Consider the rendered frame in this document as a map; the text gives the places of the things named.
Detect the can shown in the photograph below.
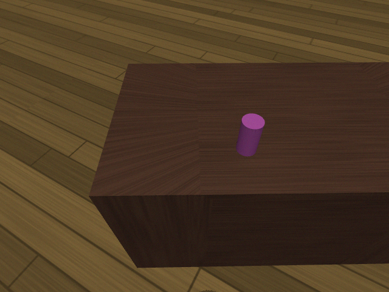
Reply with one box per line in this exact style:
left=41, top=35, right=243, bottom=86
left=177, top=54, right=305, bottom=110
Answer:
left=236, top=113, right=265, bottom=156

